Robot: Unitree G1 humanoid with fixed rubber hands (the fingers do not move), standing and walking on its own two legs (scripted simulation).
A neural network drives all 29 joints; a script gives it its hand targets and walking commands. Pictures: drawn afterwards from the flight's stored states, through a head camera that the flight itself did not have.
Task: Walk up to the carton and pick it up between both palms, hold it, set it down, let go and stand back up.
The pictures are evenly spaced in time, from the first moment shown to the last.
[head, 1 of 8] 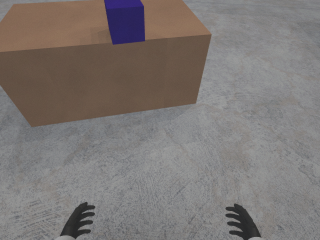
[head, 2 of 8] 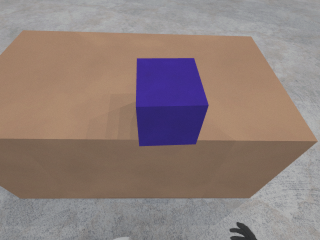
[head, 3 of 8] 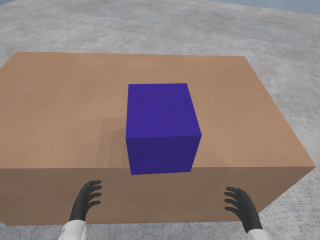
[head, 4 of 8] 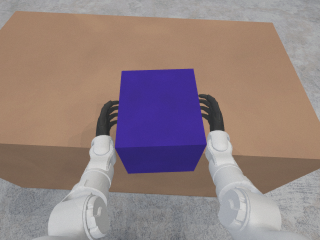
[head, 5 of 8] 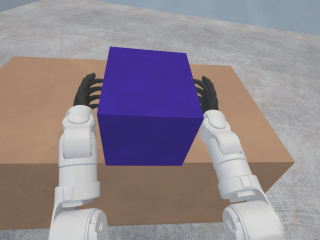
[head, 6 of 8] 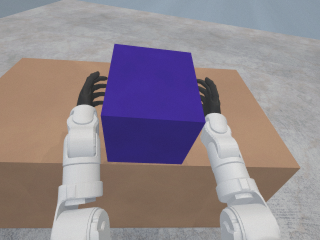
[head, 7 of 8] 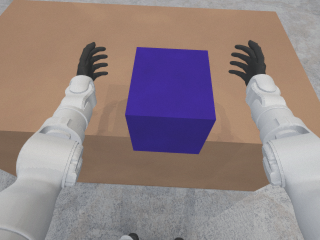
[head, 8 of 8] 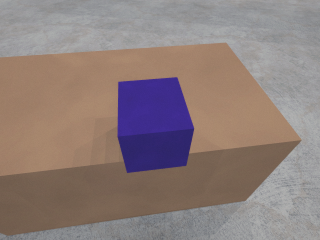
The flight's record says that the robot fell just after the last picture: no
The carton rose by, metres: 0.18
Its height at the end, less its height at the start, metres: +0.00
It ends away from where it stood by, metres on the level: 0.02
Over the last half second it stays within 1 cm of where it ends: yes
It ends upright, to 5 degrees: yes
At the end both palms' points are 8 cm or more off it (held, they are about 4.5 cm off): yes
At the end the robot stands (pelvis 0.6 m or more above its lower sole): yes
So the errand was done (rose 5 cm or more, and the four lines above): yes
